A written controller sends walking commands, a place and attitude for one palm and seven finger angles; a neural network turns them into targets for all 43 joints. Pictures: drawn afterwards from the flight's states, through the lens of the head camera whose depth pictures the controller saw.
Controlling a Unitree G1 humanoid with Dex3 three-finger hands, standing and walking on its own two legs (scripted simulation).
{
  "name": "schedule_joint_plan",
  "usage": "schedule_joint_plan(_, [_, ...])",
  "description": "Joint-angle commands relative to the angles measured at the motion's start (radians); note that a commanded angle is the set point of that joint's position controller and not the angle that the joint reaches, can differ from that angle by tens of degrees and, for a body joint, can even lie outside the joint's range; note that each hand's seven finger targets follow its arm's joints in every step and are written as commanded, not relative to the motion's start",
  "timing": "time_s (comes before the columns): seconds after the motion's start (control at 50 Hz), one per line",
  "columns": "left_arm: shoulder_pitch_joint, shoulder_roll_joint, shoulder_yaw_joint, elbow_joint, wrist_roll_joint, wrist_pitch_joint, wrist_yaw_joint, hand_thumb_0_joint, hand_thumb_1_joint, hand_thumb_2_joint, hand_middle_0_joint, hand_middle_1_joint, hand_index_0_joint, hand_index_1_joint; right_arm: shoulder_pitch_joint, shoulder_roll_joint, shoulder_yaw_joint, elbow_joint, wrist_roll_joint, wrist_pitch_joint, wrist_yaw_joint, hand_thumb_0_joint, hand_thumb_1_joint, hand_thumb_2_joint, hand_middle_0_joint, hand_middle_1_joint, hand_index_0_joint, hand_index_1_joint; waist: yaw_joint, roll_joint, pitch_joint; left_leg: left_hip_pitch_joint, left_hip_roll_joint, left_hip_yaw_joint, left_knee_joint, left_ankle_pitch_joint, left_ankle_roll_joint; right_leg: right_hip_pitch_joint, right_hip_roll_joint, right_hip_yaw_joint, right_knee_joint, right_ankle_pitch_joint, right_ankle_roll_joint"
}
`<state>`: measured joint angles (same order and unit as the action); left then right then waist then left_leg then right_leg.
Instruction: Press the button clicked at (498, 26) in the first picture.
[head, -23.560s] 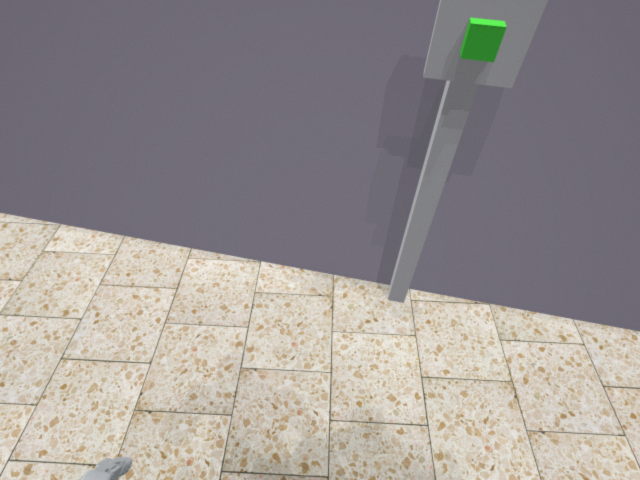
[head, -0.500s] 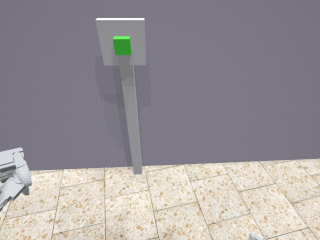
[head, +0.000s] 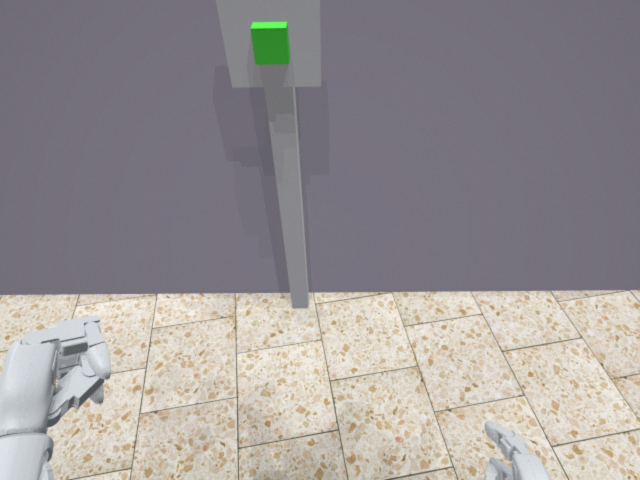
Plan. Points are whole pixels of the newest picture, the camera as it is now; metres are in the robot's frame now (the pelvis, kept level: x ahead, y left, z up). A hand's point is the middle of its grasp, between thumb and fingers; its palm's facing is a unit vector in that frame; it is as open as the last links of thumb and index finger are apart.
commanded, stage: let the arm hang, fingers relaxed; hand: left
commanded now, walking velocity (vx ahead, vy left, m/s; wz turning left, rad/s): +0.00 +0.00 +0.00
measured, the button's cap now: (271, 42) +0.79 +0.14 +0.20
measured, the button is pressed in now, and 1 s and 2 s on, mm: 0 0 0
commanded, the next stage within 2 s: stand and wait in 1.04 s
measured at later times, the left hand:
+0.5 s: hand out of the picture -0.03 +0.19 -0.16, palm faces +0.05 -0.97 -0.25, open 5.3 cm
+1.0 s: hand out of the picture +0.00 +0.18 -0.16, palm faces +0.04 -0.97 -0.23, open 7.4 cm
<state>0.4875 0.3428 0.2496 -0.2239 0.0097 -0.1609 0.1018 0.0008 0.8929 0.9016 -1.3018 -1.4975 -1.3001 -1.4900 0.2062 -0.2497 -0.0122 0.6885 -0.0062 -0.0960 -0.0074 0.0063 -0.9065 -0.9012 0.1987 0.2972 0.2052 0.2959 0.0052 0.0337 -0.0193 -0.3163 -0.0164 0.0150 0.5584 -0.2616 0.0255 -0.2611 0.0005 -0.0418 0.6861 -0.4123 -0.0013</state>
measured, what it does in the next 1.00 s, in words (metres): stands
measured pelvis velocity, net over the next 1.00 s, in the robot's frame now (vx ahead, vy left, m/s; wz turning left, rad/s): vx -0.02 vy -0.01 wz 0.03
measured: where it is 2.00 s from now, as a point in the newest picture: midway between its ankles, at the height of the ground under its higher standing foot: outside the picture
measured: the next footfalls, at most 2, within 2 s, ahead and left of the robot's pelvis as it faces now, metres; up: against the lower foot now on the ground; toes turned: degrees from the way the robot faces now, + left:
none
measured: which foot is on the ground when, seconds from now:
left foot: down 0.00-1.00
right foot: down 0.00-1.00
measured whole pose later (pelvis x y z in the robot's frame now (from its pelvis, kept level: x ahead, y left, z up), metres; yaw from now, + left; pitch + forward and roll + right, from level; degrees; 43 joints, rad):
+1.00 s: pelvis -0.02 -0.01 +0.01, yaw +2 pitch -2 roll +0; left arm 0.21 0.19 0.01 1.14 0.02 0.00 0.02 0.00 0.91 0.90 -0.20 -0.31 -0.20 -0.30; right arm 0.25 -0.20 -0.02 1.11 -0.02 0.00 -0.03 0.00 -0.91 -0.90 0.20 0.30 0.20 0.30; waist -0.01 0.02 0.04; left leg -0.19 -0.02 -0.01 0.41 -0.18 0.02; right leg -0.18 0.02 0.01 0.40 -0.18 -0.02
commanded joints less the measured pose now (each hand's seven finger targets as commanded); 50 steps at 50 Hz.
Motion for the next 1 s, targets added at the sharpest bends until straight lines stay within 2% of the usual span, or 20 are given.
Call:
schedule_joint_plan(0.0, [-0.1, -0.031, -0.156, 0.371, 0.02, 0.156, -0.077, 0.0, 0.9, 0.9, -1.153, -1.34, -1.153, -1.34, 0.007, -0.168, -0.043, -0.056, -0.029, 0.03, 0.003, 0.0, -0.9, -0.9, 0.2, 0.3, 0.2, 0.3, -0.045, 0.015, -0.061, 0.101, 0.309, -0.349, -0.121, 0.823, 0.219, -0.209, -0.007, 0.108, 0.325, -0.222, 0.022])
schedule_joint_plan(0.04, [-0.135, -0.022, -0.173, 0.496, 0.024, 0.152, -0.086, 0.0, 0.9, 0.9, -1.08, -1.26, -1.08, -1.26, -0.015, -0.173, -0.043, -0.057, -0.042, 0.044, 0.0, 0.0, -0.9, -0.9, 0.2, 0.3, 0.2, 0.3, -0.015, -0.061, -0.108, 0.175, 0.274, -0.288, -0.089, 0.748, 0.209, -0.182, -0.01, 0.085, 0.225, -0.168, 0.014])
schedule_joint_plan(0.08, [-0.143, -0.001, -0.176, 0.626, 0.023, 0.16, -0.09, 0.0, 0.9, 0.9, -1.007, -1.18, -1.007, -1.18, -0.051, -0.177, -0.045, -0.038, -0.031, 0.061, -0.003, 0.0, -0.9, -0.9, 0.2, 0.3, 0.2, 0.3, 0.014, -0.047, -0.122, 0.103, 0.21, -0.193, -0.091, 0.55, 0.153, -0.028, 0.002, 0.048, 0.054, -0.027, 0.012])
schedule_joint_plan(0.1, [-0.129, 0.018, -0.175, 0.692, 0.023, 0.158, -0.092, 0.0, 0.9, 0.9, -0.97, -1.14, -0.97, -1.14, -0.074, -0.176, -0.045, -0.026, -0.023, 0.068, -0.004, 0.0, -0.9, -0.9, 0.2, 0.3, 0.2, 0.3, 0.032, -0.01, -0.119, 0.047, 0.169, -0.153, -0.078, 0.402, 0.111, 0.063, 0.003, 0.044, -0.076, 0.104, 0.009])
schedule_joint_plan(0.12, [-0.121, 0.063, -0.172, 0.747, 0.025, 0.154, -0.088, 0.0, 0.9, 0.9, -0.933, -1.1, -0.933, -1.1, -0.073, -0.146, -0.04, -0.015, -0.014, 0.075, -0.003, 0.0, -0.9, -0.9, 0.2, 0.3, 0.2, 0.3, 0.037, -0.039, -0.117, -0.011, 0.109, -0.119, -0.041, 0.222, 0.06, 0.142, -0.029, 0.119, -0.196, 0.201, -0.002])
schedule_joint_plan(0.14, [-0.128, 0.097, -0.173, 0.793, 0.028, 0.152, -0.086, 0.0, 0.9, 0.9, -0.897, -1.06, -0.897, -1.06, -0.06, -0.091, -0.036, -0.007, -0.007, 0.085, -0.001, 0.0, -0.9, -0.9, 0.2, 0.3, 0.2, 0.3, 0.022, -0.103, -0.083, -0.064, 0.021, -0.062, 0.035, -0.025, 0.011, 0.113, -0.158, 0.306, -0.309, 0.2, -0.049])
schedule_joint_plan(0.16, [-0.169, 0.106, -0.183, 0.826, 0.026, 0.155, -0.089, 0.0, 0.9, 0.9, -0.86, -1.02, -0.86, -1.02, -0.031, -0.052, -0.03, 0.01, -0.008, 0.098, 0.001, 0.0, -0.9, -0.9, 0.2, 0.3, 0.2, 0.3, -0.011, -0.097, -0.027, -0.043, -0.014, -0.026, 0.088, -0.175, -0.017, -0.011, -0.274, 0.42, -0.393, 0.111, -0.124])
schedule_joint_plan(0.18, [-0.226, 0.111, -0.194, 0.86, 0.024, 0.16, -0.091, 0.0, 0.9, 0.9, -0.823, -0.98, -0.823, -0.98, 0.001, -0.053, -0.028, 0.047, -0.01, 0.111, 0.003, 0.0, -0.9, -0.9, 0.2, 0.3, 0.2, 0.3, -0.038, -0.046, -0.003, 0.05, -0.013, -0.023, 0.136, -0.188, -0.019, -0.139, -0.291, 0.413, -0.438, -0.102, -0.162])
schedule_joint_plan(0.2, [-0.275, 0.086, -0.198, 0.893, 0.021, 0.163, -0.089, 0.0, 0.9, 0.9, -0.787, -0.94, -0.787, -0.94, -0.002, -0.057, -0.034, 0.082, -0.013, 0.127, 0.002, 0.0, -0.9, -0.9, 0.2, 0.3, 0.2, 0.3, -0.041, -0.093, 0.059, 0.088, -0.005, -0.032, 0.179, -0.166, -0.017, -0.243, -0.239, 0.398, -0.488, -0.251, -0.161])
schedule_joint_plan(0.22, [-0.297, 0.066, -0.195, 0.922, 0.021, 0.165, -0.082, 0.0, 0.9, 0.9, -0.75, -0.9, -0.75, -0.9, 0.029, -0.059, -0.041, 0.108, -0.018, 0.135, 0.0, 0.0, -0.9, -0.9, 0.2, 0.3, 0.2, 0.3, -0.049, -0.154, 0.091, 0.086, 0.002, -0.036, 0.182, -0.127, -0.014, -0.244, -0.202, 0.357, -0.492, -0.223, -0.15])
schedule_joint_plan(0.26, [-0.29, 0.035, -0.192, 0.987, 0.014, 0.158, -0.08, 0.0, 0.9, 0.9, -0.677, -0.82, -0.677, -0.82, 0.084, -0.041, -0.037, 0.157, -0.019, 0.125, -0.005, 0.0, -0.9, -0.9, 0.2, 0.3, 0.2, 0.3, -0.057, -0.041, 0.071, 0.122, 0.032, -0.055, 0.07, -0.029, 0.0, -0.17, -0.175, 0.286, -0.423, -0.023, -0.139])
schedule_joint_plan(0.28, [-0.273, 0.025, -0.201, 1.021, 0.01, 0.157, -0.08, 0.0, 0.9, 0.9, -0.64, -0.78, -0.64, -0.78, 0.1, -0.03, -0.029, 0.181, -0.017, 0.118, -0.005, 0.0, -0.9, -0.9, 0.2, 0.3, 0.2, 0.3, -0.053, -0.01, 0.047, 0.147, 0.046, -0.07, -0.018, 0.031, 0.003, -0.134, -0.147, 0.237, -0.383, 0.029, -0.113])
schedule_joint_plan(0.3, [-0.256, 0.008, -0.206, 1.053, 0.006, 0.154, -0.079, 0.0, 0.9, 0.9, -0.603, -0.74, -0.603, -0.74, 0.1, -0.039, -0.025, 0.197, -0.015, 0.109, -0.008, 0.0, -0.9, -0.9, 0.2, 0.3, 0.2, 0.3, -0.042, 0.027, 0.02, 0.153, 0.073, -0.111, -0.087, 0.091, 0.013, -0.087, -0.108, 0.199, -0.34, 0.086, -0.089])
schedule_joint_plan(0.32, [-0.241, -0.003, -0.208, 1.075, 0.003, 0.154, -0.08, 0.0, 0.9, 0.9, -0.567, -0.7, -0.567, -0.7, 0.083, -0.062, -0.025, 0.204, -0.016, 0.103, -0.013, 0.0, -0.9, -0.9, 0.2, 0.3, 0.2, 0.3, -0.022, 0.026, 0.026, 0.125, 0.116, -0.158, -0.132, 0.114, 0.025, -0.05, -0.072, 0.16, -0.32, 0.13, -0.067])
schedule_joint_plan(0.36, [-0.233, -0.003, -0.211, 1.134, 0.001, 0.161, -0.078, 0.0, 0.9, 0.9, -0.493, -0.62, -0.493, -0.62, 0.072, -0.062, -0.021, 0.239, -0.017, 0.098, -0.016, 0.0, -0.9, -0.9, 0.2, 0.3, 0.2, 0.3, -0.008, 0.08, 0.037, 0.033, 0.123, -0.177, -0.203, 0.005, 0.027, 0.051, -0.061, 0.13, -0.323, 0.125, -0.054])
schedule_joint_plan(0.42, [-0.214, 0.006, -0.212, 1.2, 0.0, 0.158, -0.081, 0.0, 0.9, 0.9, -0.383, -0.5, -0.383, -0.5, 0.077, -0.081, -0.023, 0.274, -0.013, 0.091, -0.022, 0.0, -0.9, -0.9, 0.2, 0.3, 0.2, 0.3, 0.007, 0.059, 0.053, 0.023, 0.123, -0.174, -0.24, -0.012, 0.027, 0.095, -0.061, 0.121, -0.326, 0.171, -0.058])
schedule_joint_plan(0.52, [-0.216, 0.001, -0.213, 1.27, 0.0, 0.155, -0.078, 0.0, 0.9, 0.9, -0.2, -0.3, -0.2, -0.3, 0.118, -0.079, -0.026, 0.327, -0.01, 0.089, -0.026, 0.0, -0.9, -0.9, 0.2, 0.3, 0.2, 0.3, -0.001, -0.022, 0.057, 0.061, 0.118, -0.155, -0.255, -0.025, 0.024, 0.087, -0.071, 0.121, -0.349, 0.157, -0.058])
schedule_joint_plan(0.6, [-0.224, -0.011, -0.213, 1.301, 0.001, 0.156, -0.076, 0.0, 0.9, 0.9, -0.2, -0.3, -0.2, -0.3, 0.128, -0.063, -0.024, 0.358, -0.012, 0.09, -0.026, 0.0, -0.9, -0.9, 0.2, 0.3, 0.2, 0.3, -0.006, -0.025, 0.101, 0.05, 0.114, -0.151, -0.27, -0.054, 0.022, 0.062, -0.076, 0.124, -0.361, 0.131, -0.054])
schedule_joint_plan(0.78, [-0.241, -0.012, -0.21, 1.324, 0.004, 0.151, -0.074, 0.0, 0.9, 0.9, -0.2, -0.3, -0.2, -0.3, 0.117, -0.057, -0.025, 0.383, -0.014, 0.088, -0.027, 0.0, -0.9, -0.9, 0.2, 0.3, 0.2, 0.3, -0.013, -0.026, 0.126, 0.072, 0.106, -0.133, -0.266, -0.025, 0.018, 0.033, -0.081, 0.143, -0.378, 0.123, -0.054])
schedule_joint_plan(0.98, [-0.274, 0.02, -0.2, 1.327, 0.003, 0.139, -0.078, 0.0, 0.9, 0.9, -0.2, -0.3, -0.2, -0.3, 0.076, -0.096, -0.03, 0.385, -0.013, 0.079, -0.028, 0.0, -0.9, -0.9, 0.2, 0.3, 0.2, 0.3, -0.014, -0.022, 0.067, 0.124, 0.11, -0.124, -0.251, 0.065, 0.016, 0.066, -0.09, 0.149, -0.384, 0.187, -0.057])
